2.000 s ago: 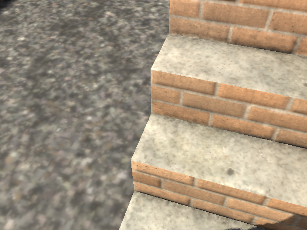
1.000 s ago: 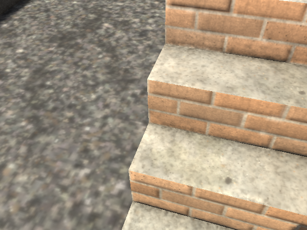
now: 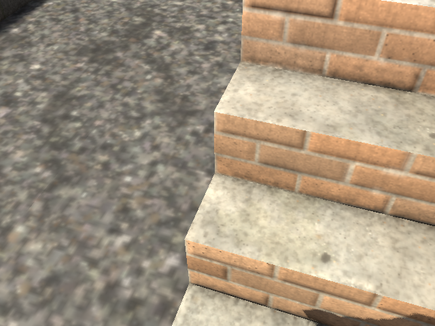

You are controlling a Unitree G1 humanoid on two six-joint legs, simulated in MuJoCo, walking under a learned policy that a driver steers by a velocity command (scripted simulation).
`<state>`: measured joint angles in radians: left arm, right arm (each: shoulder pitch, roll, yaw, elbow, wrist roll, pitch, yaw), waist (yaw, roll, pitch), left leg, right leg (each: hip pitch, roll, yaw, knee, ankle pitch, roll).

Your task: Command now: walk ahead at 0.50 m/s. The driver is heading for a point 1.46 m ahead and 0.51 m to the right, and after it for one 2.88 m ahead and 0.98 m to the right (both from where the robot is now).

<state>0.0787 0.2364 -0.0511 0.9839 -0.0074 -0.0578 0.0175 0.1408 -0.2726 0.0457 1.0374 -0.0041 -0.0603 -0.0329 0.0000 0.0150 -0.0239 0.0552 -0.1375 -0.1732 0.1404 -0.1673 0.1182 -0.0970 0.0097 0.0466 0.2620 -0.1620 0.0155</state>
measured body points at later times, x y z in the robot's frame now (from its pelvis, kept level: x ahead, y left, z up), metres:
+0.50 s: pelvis +0.00 +0.01 +0.00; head -0.01 +0.01 +0.45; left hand +0.13 +0.26 -0.12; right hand +0.10 -0.26 -0.13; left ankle -0.07 +0.06 -0.75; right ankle -0.01 -0.13 -0.75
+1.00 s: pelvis +0.00 +0.01 +0.00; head +0.00 +0.00 +0.45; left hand +0.13 +0.26 -0.12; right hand +0.11 -0.26 -0.13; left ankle -0.07 +0.06 -0.75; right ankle -0.01 -0.13 -0.75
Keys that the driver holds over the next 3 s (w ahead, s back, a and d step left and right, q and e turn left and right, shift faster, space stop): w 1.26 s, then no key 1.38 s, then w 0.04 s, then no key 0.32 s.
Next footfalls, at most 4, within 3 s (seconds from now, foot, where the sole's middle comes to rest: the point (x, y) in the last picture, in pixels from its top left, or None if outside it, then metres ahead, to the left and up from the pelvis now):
none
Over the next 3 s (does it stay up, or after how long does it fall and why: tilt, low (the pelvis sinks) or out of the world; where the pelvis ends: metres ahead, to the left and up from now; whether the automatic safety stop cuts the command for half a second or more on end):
stays up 0.00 0.01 -0.01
